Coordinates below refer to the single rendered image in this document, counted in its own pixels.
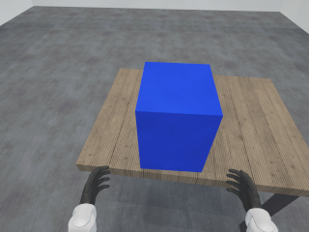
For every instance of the right robot forearm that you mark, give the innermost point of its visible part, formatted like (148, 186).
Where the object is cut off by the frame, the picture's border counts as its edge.
(259, 220)

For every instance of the robot left hand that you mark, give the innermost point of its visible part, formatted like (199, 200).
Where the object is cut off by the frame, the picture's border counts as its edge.
(91, 188)

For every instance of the table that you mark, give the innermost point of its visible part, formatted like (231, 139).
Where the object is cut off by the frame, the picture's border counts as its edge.
(257, 135)

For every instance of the robot right hand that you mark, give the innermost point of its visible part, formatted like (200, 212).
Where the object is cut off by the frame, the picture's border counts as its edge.
(247, 192)

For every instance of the left robot forearm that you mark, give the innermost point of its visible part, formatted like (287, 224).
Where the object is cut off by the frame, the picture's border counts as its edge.
(83, 219)

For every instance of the carton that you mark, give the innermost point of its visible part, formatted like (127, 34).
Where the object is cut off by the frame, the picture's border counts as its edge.
(177, 114)

